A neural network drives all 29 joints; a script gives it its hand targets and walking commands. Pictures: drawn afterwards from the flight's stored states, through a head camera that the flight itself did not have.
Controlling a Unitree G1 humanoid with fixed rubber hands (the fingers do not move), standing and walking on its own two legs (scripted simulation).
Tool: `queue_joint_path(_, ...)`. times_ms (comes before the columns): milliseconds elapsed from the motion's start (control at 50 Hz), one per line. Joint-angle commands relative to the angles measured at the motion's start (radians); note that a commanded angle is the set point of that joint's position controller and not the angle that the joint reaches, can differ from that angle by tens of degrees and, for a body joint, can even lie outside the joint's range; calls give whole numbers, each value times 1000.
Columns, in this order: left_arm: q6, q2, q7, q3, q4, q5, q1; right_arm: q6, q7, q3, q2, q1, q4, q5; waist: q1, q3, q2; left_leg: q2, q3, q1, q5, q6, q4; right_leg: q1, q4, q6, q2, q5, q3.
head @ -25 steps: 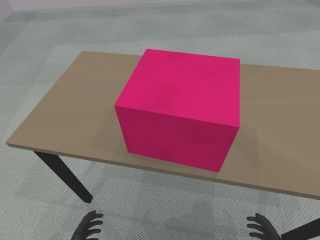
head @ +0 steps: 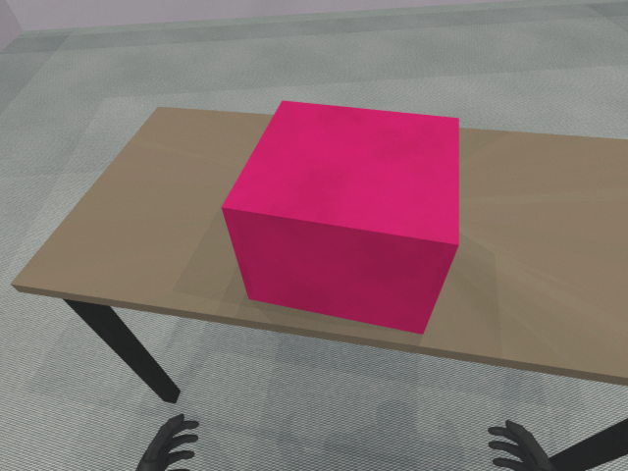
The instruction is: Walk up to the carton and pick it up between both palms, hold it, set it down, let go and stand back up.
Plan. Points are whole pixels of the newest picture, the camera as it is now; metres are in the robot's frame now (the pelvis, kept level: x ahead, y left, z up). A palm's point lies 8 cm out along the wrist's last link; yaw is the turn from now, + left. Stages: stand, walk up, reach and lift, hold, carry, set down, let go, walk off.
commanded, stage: stand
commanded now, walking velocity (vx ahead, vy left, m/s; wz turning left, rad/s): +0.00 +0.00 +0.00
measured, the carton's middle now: (349, 212) +0.49 -0.02 +0.04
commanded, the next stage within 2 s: walk up in 1.54 s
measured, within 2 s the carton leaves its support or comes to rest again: neither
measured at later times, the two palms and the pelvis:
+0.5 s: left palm out of the picture +0.13 +0.24 -0.08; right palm out of the picture +0.12 -0.25 -0.09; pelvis +0.00 +0.00 +0.00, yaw -1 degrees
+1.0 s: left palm out of the picture +0.12 +0.24 -0.08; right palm out of the picture +0.10 -0.25 -0.09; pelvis -0.01 +0.00 +0.00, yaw -2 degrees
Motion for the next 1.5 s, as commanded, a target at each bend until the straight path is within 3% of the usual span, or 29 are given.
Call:
queue_joint_path(0, -26, 130, 4, 39, -105, -1, -31, -27, -4, -37, -124, -25, -100, -2, -3, -75, -1, 71, -90, 14, 111, 35, -140, -9, -155, -38, -70, 105, 84)
queue_joint_path(420, -25, 141, 6, 36, -96, -5, -16, -29, -6, -31, -130, -7, -75, 2, -1, -70, -10, 75, -81, 32, 151, 38, -147, -12, -164, -45, -75, 150, 101)
queue_joint_path(580, -22, 142, 6, 34, -87, -6, -6, -25, -7, -27, -136, -4, -70, 3, -3, -64, 3, 80, -80, 29, 110, 43, -159, -22, -175, -43, -72, 120, 113)
queue_joint_path(720, -24, 145, 6, 30, -87, -9, -11, -25, -7, -24, -139, 9, -53, 3, -8, -78, -32, 78, -74, 42, 95, 36, -154, -42, -195, -46, -73, 84, 122)
queue_joint_path(880, -22, 146, 4, 33, -82, -9, 3, -29, -6, -22, -147, 9, -49, 4, -1, -56, 5, 83, -76, 14, 73, 39, -170, -35, -189, -44, -69, 83, 125)
queue_joint_path(1080, -21, 150, 5, 30, -74, -7, 15, -28, -7, -19, -153, 18, -45, 5, 1, -62, 8, 91, -86, -7, 32, 43, -190, -19, -173, -37, -59, 80, 119)
queue_joint_path(1260, -24, 147, 7, 23, -64, -8, 24, -28, -8, -20, -162, 29, -42, 8, -2, -65, -10, 94, -75, 25, 101, 47, -178, -34, -171, -38, -61, 136, 130)
queue_joint_path(1400, -20, 150, 7, 24, -60, -7, 24, -24, -11, -15, -165, 24, -42, 7, -1, -70, 8, 95, -66, 25, 94, 45, -182, -20, -168, -34, -61, 146, 130)
queue_joint_path(1480, -19, 152, 8, 24, -55, -10, 28, -22, -10, -16, -163, 37, -37, 11, -2, -43, -13, 98, -73, 8, 93, 45, -194, -26, -167, -33, -57, 151, 127)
